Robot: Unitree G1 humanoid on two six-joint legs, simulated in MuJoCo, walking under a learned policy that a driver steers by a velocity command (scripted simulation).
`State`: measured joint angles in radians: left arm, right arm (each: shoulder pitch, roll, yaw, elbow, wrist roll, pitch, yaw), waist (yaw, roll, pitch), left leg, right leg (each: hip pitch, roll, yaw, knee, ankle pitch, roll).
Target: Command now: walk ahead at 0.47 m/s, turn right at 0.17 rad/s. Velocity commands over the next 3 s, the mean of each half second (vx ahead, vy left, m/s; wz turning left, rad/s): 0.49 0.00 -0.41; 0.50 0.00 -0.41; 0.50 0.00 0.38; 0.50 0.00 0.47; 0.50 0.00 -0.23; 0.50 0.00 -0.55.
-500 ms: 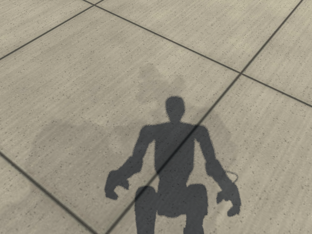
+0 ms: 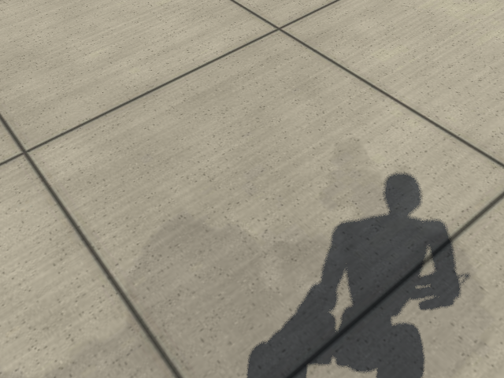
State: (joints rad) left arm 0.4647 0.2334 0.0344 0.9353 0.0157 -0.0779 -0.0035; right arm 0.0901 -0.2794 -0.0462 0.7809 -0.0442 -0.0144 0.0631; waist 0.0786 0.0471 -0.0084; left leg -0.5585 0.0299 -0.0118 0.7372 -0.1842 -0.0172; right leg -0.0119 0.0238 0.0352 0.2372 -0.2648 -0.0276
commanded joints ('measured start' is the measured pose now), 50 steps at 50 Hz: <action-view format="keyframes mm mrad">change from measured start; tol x32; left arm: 1 19 185 43 -28 3 -8 2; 25 -472 42 9 -240 22 62 -82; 31 -38 217 82 -130 43 52 -28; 50 -13 147 37 -66 0 -4 3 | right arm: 1 -155 -35 7 -107 13 -24 -7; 7 339 -287 -65 3 -18 -50 -76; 50 -78 -41 4 -88 19 -15 -29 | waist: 1 -8 -190 81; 7 -193 253 -292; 24 -105 28 117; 32 -5 -308 -271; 50 2 -94 75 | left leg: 1 54 -45 76 -130 -15 5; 5 559 -39 30 -303 40 77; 7 900 440 -599 -473 -315 196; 12 488 233 -159 -559 20 134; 29 646 238 255 -171 990 116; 31 343 184 269 358 429 73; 32 -75 -47 173 728 -358 11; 50 -144 63 56 -20 209 35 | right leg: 1 -67 -208 180 -23 383 -155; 5 -188 -141 132 312 541 -93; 8 -640 -24 46 937 -214 -68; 29 -328 63 -197 371 41 -162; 33 320 -356 664 53 13 -395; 40 -163 -147 241 -15 416 -274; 50 70 -162 89 -83 535 -139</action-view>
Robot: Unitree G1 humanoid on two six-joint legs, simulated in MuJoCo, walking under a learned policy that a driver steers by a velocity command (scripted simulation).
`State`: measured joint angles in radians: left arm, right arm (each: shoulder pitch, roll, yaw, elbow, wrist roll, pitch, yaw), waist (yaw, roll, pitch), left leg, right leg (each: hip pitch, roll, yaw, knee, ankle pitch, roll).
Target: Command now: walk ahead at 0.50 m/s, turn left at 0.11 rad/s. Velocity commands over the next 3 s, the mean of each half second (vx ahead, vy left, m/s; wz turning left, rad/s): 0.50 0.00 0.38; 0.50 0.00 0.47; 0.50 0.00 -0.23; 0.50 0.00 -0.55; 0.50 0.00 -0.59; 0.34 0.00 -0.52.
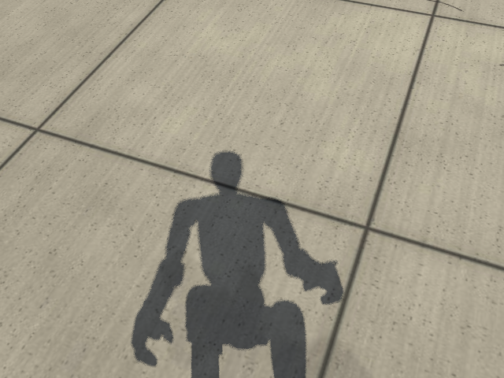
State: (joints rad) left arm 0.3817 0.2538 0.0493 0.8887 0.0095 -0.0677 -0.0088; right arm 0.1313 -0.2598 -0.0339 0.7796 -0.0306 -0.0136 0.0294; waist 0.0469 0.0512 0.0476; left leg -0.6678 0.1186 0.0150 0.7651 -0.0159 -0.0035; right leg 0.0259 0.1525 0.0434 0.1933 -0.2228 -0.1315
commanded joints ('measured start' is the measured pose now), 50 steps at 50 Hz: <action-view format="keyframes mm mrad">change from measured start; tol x32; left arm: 1 82 124 19 -10 12 -15 12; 29 -461 83 -37 -277 22 6 -14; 35 35 277 25 -199 55 -27 39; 50 -29 120 9 -85 4 -41 -6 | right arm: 1 -143 -59 -6 -94 7 -17 8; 10 396 -281 -90 32 -27 -36 -24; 50 -30 -44 -6 -108 -9 -6 33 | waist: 1 39 -97 32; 11 -140 102 -337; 32 -69 35 -50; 36 2 -369 -393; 50 -28 -145 -1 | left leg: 1 -39 -38 35 -74 30 33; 8 378 -215 102 -246 -177 159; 11 969 227 -780 -435 -70 421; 17 471 25 -334 -553 94 299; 33 570 -48 -388 -243 402 143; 37 14 -172 -137 498 -478 84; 50 82 -89 -29 3 -71 21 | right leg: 1 57 -302 67 -41 506 -37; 8 120 -331 -65 400 1120 15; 11 -619 -49 -20 1230 -247 87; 29 -645 -169 -35 437 183 172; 33 -256 -116 -24 278 81 110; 36 258 -622 754 98 -174 -92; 50 -165 -348 -39 -52 300 -33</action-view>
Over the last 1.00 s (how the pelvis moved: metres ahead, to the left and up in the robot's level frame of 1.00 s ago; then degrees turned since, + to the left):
0.51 -0.10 0.00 -28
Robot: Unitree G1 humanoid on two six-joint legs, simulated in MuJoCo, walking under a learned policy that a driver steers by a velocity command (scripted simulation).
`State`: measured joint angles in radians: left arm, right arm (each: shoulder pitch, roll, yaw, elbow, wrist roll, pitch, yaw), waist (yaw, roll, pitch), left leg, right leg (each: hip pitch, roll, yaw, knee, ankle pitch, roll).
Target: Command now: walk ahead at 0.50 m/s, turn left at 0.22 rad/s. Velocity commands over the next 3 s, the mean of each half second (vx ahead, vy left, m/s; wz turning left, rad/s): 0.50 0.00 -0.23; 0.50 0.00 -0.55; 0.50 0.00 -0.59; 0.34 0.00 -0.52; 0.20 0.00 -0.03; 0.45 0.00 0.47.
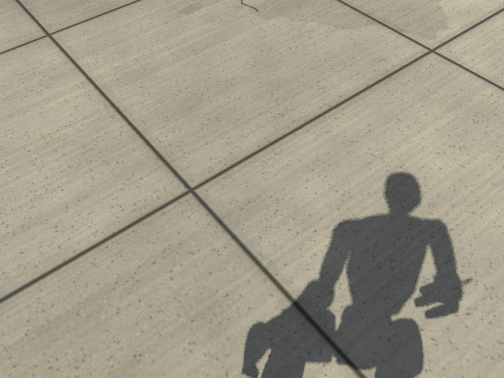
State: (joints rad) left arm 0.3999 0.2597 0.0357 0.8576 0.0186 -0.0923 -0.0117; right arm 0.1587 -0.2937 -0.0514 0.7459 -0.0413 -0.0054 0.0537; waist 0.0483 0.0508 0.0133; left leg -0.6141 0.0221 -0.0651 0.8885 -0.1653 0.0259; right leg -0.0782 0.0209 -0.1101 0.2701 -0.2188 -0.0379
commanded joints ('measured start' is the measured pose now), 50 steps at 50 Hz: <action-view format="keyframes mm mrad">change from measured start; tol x32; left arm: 1 -29 122 25 -43 -6 -14 -3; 30 -381 26 15 -166 22 83 -64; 35 46 175 84 -55 40 66 -19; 50 7 159 71 -49 -20 38 4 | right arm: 1 -93 -5 18 -83 3 -17 11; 10 298 -254 -48 5 -32 -60 -58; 50 -95 -40 -3 -67 -2 -18 -38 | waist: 1 -19 -146 36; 10 -153 243 -322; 28 -83 20 94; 36 20 -318 -262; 50 -1 -97 28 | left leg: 1 60 8 78 -175 89 -5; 8 511 -35 116 -438 16 70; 10 940 449 -512 -574 -137 209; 16 513 245 -56 -709 126 115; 28 596 243 250 -730 348 107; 33 714 255 322 -364 898 79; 35 434 207 340 154 488 27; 36 -11 -14 264 506 -396 -37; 50 -81 76 54 -47 91 -91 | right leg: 1 -62 -217 102 -126 308 -123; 8 -34 -189 123 271 582 -86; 11 -569 -21 160 927 -289 -47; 25 -584 -109 76 549 209 0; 34 -126 78 -43 272 -15 -167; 36 383 -344 728 117 -108 -370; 50 -21 -122 408 -69 295 -209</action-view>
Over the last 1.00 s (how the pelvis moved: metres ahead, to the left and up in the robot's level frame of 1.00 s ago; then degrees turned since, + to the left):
0.56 0.11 0.00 30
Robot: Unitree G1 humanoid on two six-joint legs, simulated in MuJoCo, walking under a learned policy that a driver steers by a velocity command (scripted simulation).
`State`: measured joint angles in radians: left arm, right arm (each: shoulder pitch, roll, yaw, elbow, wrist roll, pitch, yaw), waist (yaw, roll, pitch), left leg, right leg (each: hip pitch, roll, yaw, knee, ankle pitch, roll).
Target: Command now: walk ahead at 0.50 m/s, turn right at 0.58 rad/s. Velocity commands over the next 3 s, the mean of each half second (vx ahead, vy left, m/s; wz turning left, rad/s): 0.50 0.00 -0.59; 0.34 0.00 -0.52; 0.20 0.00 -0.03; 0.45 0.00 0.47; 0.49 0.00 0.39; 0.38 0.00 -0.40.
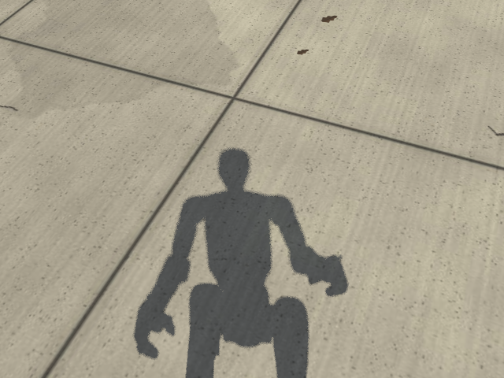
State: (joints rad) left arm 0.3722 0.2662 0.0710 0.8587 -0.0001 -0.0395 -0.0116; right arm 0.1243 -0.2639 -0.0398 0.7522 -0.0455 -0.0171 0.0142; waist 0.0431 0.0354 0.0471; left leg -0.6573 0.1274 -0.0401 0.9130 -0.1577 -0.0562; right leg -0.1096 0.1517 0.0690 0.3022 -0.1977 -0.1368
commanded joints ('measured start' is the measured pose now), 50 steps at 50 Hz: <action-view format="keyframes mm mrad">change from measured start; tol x32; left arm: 1 53 155 36 -47 0 -15 6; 33 -413 45 -29 -252 41 33 -76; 40 55 291 66 -177 13 18 -1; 50 -141 109 0 -125 15 0 11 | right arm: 1 -90 -69 -12 -83 4 -9 3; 50 234 -65 -16 19 20 46 -25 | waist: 1 17 -85 -7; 13 -101 271 -371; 34 -90 48 45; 40 74 -166 -491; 50 -85 -77 -146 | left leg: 1 -43 -38 27 -110 107 -8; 11 538 -138 21 -458 24 95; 14 866 311 -725 -639 -396 265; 33 674 140 211 -719 368 170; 36 735 132 268 -445 895 143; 38 542 88 291 11 636 87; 39 128 -48 279 375 -385 29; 40 24 -138 98 572 -496 10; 50 205 -52 44 147 -142 24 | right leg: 1 33 -252 235 -90 286 -106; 11 -14 -194 264 325 600 3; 13 -435 29 77 855 -353 60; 14 -529 -68 70 951 -315 50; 34 -468 -172 -178 338 61 41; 38 61 -97 -122 155 164 -56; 40 504 -554 550 201 882 -299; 50 -82 -315 74 5 795 -109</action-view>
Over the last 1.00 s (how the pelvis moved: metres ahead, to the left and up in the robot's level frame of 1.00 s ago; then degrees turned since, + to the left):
0.50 -0.09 0.00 -29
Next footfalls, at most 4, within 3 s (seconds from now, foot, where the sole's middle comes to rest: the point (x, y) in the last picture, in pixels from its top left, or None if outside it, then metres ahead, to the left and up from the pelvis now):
0.24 left None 0.32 0.13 -0.78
0.76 right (349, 364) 0.51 -0.17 -0.78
1.30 left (295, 326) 0.60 -0.03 -0.78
1.70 right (406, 299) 0.69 -0.34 -0.78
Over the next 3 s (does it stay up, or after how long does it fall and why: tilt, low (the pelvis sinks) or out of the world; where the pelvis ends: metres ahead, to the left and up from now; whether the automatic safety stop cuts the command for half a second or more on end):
stays up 1.25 -0.33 -0.01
